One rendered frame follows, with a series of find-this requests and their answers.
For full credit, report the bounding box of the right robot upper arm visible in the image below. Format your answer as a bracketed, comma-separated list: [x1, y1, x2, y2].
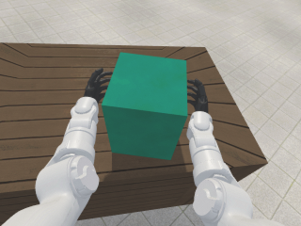
[193, 178, 285, 226]

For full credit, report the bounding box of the robot left forearm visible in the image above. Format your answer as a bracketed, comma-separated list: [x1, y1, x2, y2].
[35, 96, 99, 197]

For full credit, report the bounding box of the left robot upper arm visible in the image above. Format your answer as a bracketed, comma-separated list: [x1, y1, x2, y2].
[1, 155, 100, 226]

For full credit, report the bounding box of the pedestal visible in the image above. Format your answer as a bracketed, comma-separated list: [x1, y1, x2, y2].
[0, 42, 268, 226]

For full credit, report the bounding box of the robot right forearm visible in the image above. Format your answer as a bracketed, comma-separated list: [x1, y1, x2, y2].
[186, 111, 242, 188]

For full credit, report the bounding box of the left robot hand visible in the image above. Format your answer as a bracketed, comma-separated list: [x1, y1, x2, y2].
[83, 68, 113, 104]

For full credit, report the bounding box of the right robot hand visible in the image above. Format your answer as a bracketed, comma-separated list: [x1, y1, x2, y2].
[187, 79, 209, 113]

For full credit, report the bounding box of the carton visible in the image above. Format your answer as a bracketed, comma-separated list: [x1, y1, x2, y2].
[102, 52, 188, 160]

